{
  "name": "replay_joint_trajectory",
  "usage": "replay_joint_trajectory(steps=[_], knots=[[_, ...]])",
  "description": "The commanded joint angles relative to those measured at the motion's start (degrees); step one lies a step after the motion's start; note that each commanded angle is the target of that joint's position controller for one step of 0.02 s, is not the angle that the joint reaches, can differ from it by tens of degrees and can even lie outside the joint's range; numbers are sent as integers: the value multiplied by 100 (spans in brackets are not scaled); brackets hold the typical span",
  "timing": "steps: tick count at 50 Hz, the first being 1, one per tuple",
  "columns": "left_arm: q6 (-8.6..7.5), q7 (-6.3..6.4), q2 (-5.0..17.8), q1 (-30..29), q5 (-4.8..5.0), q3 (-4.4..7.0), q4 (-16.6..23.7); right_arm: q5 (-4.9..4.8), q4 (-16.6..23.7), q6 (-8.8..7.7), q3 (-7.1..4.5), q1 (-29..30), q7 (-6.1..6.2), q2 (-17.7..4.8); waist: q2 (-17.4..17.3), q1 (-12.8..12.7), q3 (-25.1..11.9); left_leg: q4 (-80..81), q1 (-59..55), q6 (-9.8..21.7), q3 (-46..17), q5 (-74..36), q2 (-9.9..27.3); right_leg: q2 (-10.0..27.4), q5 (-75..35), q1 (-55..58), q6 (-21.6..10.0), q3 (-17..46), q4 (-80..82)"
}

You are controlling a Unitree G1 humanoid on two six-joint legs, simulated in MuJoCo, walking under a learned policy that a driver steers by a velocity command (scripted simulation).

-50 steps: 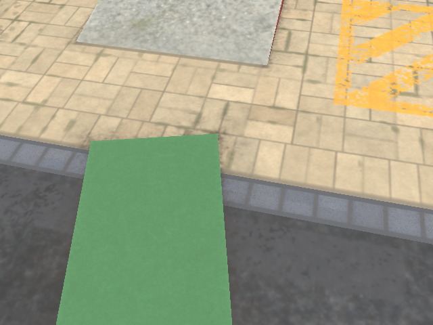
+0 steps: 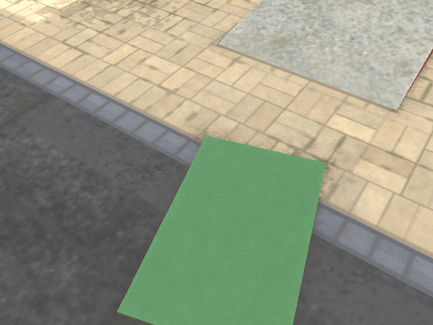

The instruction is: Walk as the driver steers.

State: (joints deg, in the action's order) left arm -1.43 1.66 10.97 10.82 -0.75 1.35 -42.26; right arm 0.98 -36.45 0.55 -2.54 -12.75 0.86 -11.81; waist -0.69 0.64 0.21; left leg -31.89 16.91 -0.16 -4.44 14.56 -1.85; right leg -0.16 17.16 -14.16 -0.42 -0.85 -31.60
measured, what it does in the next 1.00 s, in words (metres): walks ahead: right foot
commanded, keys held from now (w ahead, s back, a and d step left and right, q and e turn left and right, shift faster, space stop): no key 0.24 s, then w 0.76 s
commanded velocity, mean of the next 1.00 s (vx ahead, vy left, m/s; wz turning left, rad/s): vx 0.27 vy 0.00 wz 0.01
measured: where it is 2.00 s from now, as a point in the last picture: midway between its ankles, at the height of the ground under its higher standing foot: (227, 267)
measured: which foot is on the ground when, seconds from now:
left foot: down 0.00-0.92, up 0.94-1.00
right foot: down 0.00-0.48, up 0.50-0.90, down 0.92-1.00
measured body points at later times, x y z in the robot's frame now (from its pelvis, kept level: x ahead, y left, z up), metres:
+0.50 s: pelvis +0.04 +0.01 +0.00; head +0.04 +0.03 +0.45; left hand +0.12 +0.27 -0.14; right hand +0.15 -0.24 -0.10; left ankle +0.03 +0.11 -0.73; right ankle +0.00 -0.11 -0.73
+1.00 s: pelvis +0.28 -0.03 +0.00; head +0.32 -0.03 +0.45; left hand +0.50 +0.20 -0.08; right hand +0.26 -0.30 -0.13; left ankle +0.07 +0.11 -0.66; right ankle +0.39 -0.13 -0.72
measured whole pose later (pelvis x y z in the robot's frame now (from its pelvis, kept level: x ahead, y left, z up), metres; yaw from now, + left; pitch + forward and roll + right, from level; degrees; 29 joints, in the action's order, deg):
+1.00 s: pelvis +0.28 -0.03 +0.00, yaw +1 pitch +3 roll -1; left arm -5.4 -2.2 13.3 0.8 0.5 1.8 -41.4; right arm -1.3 -46.8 -3.0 -2.5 -26.1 0.4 -13.9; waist -1.4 2.9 2.4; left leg -53.8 8.4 0.2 -4.5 25.6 1.4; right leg -2.5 20.4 -29.7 -7.2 -2.8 -34.0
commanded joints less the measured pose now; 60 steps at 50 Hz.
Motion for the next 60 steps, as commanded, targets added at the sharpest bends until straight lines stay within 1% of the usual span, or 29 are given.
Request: replay_joint_trajectory(steps=[1,12,14,15,17,19,21,23,24,25,26,27,28,29,32,36,39,43,45,46,47,48,49,50,51,52,53,55,60], knots=[[-76,25,618,-117,11,164,359,-4,459,-128,-136,238,14,-405,31,-78,-148,409,-124,105,-334,-520,278,430,-164,-113,-252,519,710],[-109,-47,461,-88,37,154,121,-20,462,-133,-176,37,108,-364,-24,-54,-155,368,-350,93,-386,-787,347,299,-373,-173,-222,403,654],[-87,-43,499,62,65,178,10,-36,378,-109,-179,-144,120,-310,154,-64,-160,238,-304,113,-139,554,115,255,943,-235,-330,449,848],[-69,-31,673,114,113,238,-4,-63,378,-121,-202,-199,129,-354,369,-82,25,17,-14,131,54,1319,-42,368,1836,-327,-494,683,1033],[-76,-5,945,351,163,315,-51,-144,428,-254,-193,-95,109,-330,834,-194,427,-714,724,122,430,1352,-129,1116,3087,-238,-997,1778,1707],[-126,-2,1136,408,202,368,-105,-239,454,-419,-184,95,62,-335,1008,-247,751,-1159,1044,205,406,1008,167,1769,3110,-274,-1397,2641,2057],[-146,-27,1099,215,229,340,-94,-250,377,-522,-183,-49,-16,-282,953,-101,715,-713,668,376,469,1184,234,1643,2455,-327,-1301,2307,1970],[-135,-97,957,-165,286,281,-23,-197,23,-575,-246,-768,-71,-265,749,282,452,272,-975,468,658,350,2,1032,1747,-1023,-947,1420,1414],[-187,-125,713,-322,261,196,13,-170,-114,-569,-334,-1249,-56,-464,346,473,250,533,-1659,567,110,392,297,680,1135,-1424,-706,920,545],[-303,-145,390,-461,256,100,195,-138,-183,-589,-495,-1881,-49,-1052,-1146,589,70,1514,-2399,1143,-1953,1637,1374,-132,601,-2462,-267,-53,-1398],[-421,-129,745,-704,255,199,370,-134,-178,-642,-511,-2173,-114,-1205,-1589,720,181,2214,-2610,1828,-3789,1674,2225,-217,1458,-3473,-229,319,-2774],[-471,-171,907,-570,346,265,337,-82,-153,-684,-382,-1904,-108,-877,-959,438,366,2121,-2581,1909,-3648,1533,2352,108,1305,-3939,-348,650,-3577],[-483,-223,839,-383,378,238,227,-73,-62,-704,-331,-1640,-103,-752,-507,266,357,2061,-2554,1734,-3002,1403,2137,325,731,-4020,-453,674,-3772],[-493,-266,786,-337,300,227,170,-106,-35,-691,-314,-1428,-113,-761,-187,190,341,2155,-2413,1546,-2470,1094,1937,469,228,-3992,-470,611,-3634],[-430,-379,663,-428,209,213,115,-101,-118,-623,-198,-1317,-137,-550,-334,103,365,2425,-1876,1209,-1256,-431,1444,624,-633,-3461,-233,325,-2980],[-410,-409,418,-1124,158,83,301,-138,-346,-557,-226,-1610,-44,-768,-388,316,485,2529,-1533,1136,-392,-1291,1166,452,-1505,-2989,57,-3,-1412],[-423,-466,464,-1667,218,51,486,-173,-504,-519,-247,-1806,-6,-952,-483,473,635,2615,-1359,1116,-234,-1232,1230,259,-1865,-2461,76,-187,-480],[-457,-517,709,-1776,235,107,647,-255,-654,-450,-293,-1696,20,-1119,-618,249,676,2316,-1838,988,-240,-2000,1592,173,-1421,-2161,-220,-135,-36],[-446,-471,994,-1125,206,245,526,-215,-660,-384,-324,-1517,45,-1249,-767,-199,81,1398,-2090,793,-16,-4193,1525,-135,-1245,-1145,-471,-351,103],[-409,-401,1271,-83,188,391,254,-164,-644,-344,-287,-1430,68,-1191,-741,-713,-618,267,-1691,603,240,-4953,1277,-250,-1266,304,-672,-408,65],[-398,-350,1689,817,46,530,74,-206,-543,-366,-114,-2020,-6,-634,130,-726,-1792,-1698,510,150,432,-4138,910,918,-661,3125,-1398,1202,-180],[-361,-358,1729,1730,125,588,-184,-139,-599,-449,35,-2099,-42,-434,1173,-979,-2818,-3444,1501,-20,108,628,92,1891,1082,4194,-1800,3395,692],[-370,-317,1408,1628,117,459,-235,-253,-548,-535,-76,-1679,-82,-745,1427,-983,-2638,-4302,1981,87,-530,1511,127,2001,986,3929,-1668,3960,1237],[-360,-272,1370,1021,120,419,-126,-318,-362,-619,-112,-1010,-94,-987,972,-837,-1653,-4197,2154,148,-348,1196,428,1841,85,2957,-1446,3215,1400],[-352,-249,1195,575,111,381,-79,-241,-278,-688,-123,-458,-55,-1058,359,-710,-1040,-3897,2099,181,-137,804,625,1529,-660,2084,-1273,2501,1415],[-375,-265,1036,247,25,332,-49,-225,-278,-682,-153,-374,-17,-987,131,-400,-736,-3667,1904,198,-55,491,782,1326,-896,1377,-1191,2111,1578],[-408,-292,841,74,-28,278,-41,-235,-318,-612,-162,-501,0,-893,319,-177,-663,-3580,1595,190,-49,360,859,1158,-788,876,-1239,1901,1766],[-468,-332,746,-27,17,252,-66,-219,-432,-439,-100,-833,-32,-606,573,90,-435,-3466,1316,109,47,271,850,1062,-448,173,-1418,1662,2141],[-463,-189,1129,151,91,331,-171,-122,-217,-360,-20,69,-65,-656,516,37,-59,-2181,1737,-191,177,-783,912,1068,-610,-153,-1417,1147,2395]])
Keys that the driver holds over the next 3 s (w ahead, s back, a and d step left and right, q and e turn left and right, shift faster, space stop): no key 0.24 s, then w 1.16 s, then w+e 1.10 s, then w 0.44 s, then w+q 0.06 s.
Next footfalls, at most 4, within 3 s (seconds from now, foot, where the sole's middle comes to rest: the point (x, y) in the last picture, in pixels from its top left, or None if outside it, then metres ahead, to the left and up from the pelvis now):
0.92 right None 0.44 -0.13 -0.74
1.42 left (190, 305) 0.58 0.11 -0.75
1.96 right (264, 224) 0.88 -0.14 -0.75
2.44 left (244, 156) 1.21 -0.09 -0.75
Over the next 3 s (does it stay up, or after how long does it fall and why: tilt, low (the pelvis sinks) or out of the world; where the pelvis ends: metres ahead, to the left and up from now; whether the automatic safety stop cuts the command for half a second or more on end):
stays up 1.21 -0.31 0.01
